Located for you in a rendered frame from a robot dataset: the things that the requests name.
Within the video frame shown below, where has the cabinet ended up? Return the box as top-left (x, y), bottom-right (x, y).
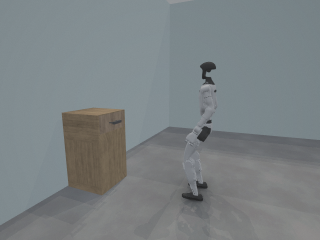
top-left (61, 107), bottom-right (127, 195)

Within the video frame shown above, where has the robot left hand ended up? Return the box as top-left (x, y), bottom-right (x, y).
top-left (185, 132), bottom-right (197, 146)

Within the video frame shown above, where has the right robot foot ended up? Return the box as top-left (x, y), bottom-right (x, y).
top-left (188, 181), bottom-right (208, 189)

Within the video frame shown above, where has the drawer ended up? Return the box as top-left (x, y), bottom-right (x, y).
top-left (99, 111), bottom-right (124, 135)

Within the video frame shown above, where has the handle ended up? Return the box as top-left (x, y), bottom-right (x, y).
top-left (109, 120), bottom-right (122, 125)

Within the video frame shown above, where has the robot right thigh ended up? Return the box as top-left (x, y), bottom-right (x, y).
top-left (191, 140), bottom-right (202, 161)

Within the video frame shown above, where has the robot left upper arm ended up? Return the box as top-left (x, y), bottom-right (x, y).
top-left (200, 84), bottom-right (215, 114)

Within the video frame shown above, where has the robot left forearm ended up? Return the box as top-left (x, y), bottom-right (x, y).
top-left (192, 107), bottom-right (213, 135)

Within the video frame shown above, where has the robot right upper arm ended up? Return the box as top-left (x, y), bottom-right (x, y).
top-left (214, 97), bottom-right (218, 109)

